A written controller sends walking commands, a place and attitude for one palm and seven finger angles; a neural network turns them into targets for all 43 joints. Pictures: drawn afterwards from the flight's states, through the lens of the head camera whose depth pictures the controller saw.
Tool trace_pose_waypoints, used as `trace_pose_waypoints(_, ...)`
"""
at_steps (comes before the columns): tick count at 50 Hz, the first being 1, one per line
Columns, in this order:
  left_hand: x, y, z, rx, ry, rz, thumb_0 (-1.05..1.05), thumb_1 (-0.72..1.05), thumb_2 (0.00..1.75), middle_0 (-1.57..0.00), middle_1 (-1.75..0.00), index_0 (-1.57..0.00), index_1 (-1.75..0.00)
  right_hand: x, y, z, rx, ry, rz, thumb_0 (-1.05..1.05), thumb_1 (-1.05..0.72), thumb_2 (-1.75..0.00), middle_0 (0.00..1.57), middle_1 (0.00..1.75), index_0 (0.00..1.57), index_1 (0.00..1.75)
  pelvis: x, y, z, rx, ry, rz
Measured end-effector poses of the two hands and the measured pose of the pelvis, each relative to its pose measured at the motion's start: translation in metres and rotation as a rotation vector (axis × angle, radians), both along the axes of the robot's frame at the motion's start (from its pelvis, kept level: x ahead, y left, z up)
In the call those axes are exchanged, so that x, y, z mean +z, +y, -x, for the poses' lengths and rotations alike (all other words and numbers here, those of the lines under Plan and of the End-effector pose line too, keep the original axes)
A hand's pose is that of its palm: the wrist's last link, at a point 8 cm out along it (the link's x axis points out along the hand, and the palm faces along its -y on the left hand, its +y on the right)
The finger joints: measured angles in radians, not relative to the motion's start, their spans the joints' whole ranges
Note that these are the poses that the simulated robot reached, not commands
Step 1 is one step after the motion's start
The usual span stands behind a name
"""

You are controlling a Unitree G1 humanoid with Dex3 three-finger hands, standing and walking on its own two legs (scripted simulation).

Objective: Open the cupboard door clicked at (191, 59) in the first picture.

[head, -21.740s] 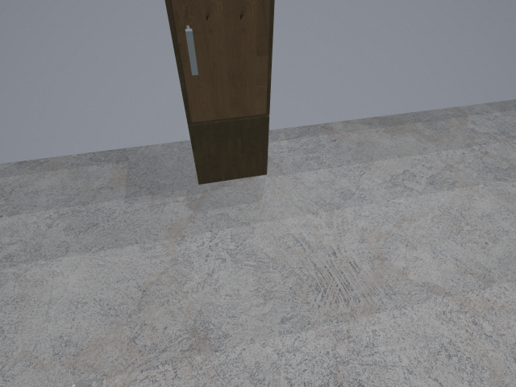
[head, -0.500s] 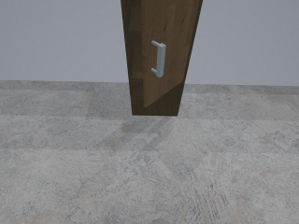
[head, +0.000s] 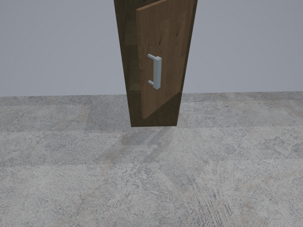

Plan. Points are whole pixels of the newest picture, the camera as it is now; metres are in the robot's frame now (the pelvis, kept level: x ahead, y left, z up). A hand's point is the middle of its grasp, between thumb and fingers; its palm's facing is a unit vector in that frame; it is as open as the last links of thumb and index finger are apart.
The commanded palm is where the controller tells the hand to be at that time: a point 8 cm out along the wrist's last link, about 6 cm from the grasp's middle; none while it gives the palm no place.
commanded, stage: let the arm hang, fingers relaxed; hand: left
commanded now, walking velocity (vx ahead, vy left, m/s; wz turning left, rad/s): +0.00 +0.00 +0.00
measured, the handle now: (153, 71) +0.75 +0.03 -0.02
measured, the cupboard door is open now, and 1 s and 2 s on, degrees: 45 45 45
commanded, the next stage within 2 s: look to check the result in 0.14 s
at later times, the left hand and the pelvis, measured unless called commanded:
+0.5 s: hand out of the picture +0.00 +0.17 -0.18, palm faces +0.02 -0.98 -0.19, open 7.4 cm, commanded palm none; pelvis +0.01 +0.00 +0.00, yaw +0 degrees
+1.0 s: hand out of the picture +0.03 +0.18 -0.18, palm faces -0.02 -0.98 -0.22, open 7.4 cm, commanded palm none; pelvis +0.01 -0.01 -0.01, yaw -4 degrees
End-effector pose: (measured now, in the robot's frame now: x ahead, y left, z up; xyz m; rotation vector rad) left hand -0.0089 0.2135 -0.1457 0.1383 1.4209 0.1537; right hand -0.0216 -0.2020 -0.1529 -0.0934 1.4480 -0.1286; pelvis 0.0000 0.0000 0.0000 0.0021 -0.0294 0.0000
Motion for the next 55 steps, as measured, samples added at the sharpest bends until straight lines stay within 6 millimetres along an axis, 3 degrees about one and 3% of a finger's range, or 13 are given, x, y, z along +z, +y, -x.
trace_pose_waypoints(16, 0.001, 0.003, -0.006, -0.001, 0.005, -0.006, 0.01, 0.91, 0.9, -0.2, -0.3, -0.2, -0.3, 0.0, 0.0, 0.006, -0.009, 0.032, 0.001, 0.01, -0.91, -0.9, 0.2, 0.3, 0.2, 0.3, 0.0, 0.001, -0.005, -0.001, 0.005, -0.001)
trace_pose_waypoints(33, 0.002, 0.004, -0.016, -0.007, -0.002, -0.012, 0.0, 0.91, 0.9, -0.2, -0.3, -0.2, -0.3, 0.001, -0.01, -0.013, 0.001, 0.004, 0.019, 0.01, -0.91, -0.9, 0.2, 0.3, 0.2, 0.3, 0.0, -0.001, -0.011, -0.002, 0.008, -0.002)
trace_pose_waypoints(49, 0.0, 0.012, -0.039, -0.042, -0.017, -0.033, 0.0, 0.91, 0.9, -0.2, -0.3, -0.2, -0.3, -0.002, -0.026, -0.028, -0.046, -0.043, 0.054, 0.01, -0.91, -0.9, 0.2, 0.3, 0.2, 0.3, -0.004, -0.005, -0.011, -0.059, 0.015, -0.004)
trace_pose_waypoints(55, -0.003, 0.014, -0.061, -0.103, -0.027, -0.054, 0.01, 0.91, 0.9, -0.2, -0.3, -0.2, -0.3, -0.009, -0.04, -0.023, -0.112, -0.076, 0.07, 0.01, -0.91, -0.9, 0.2, 0.3, 0.2, 0.3, -0.013, -0.011, -0.005, -0.126, 0.022, -0.029)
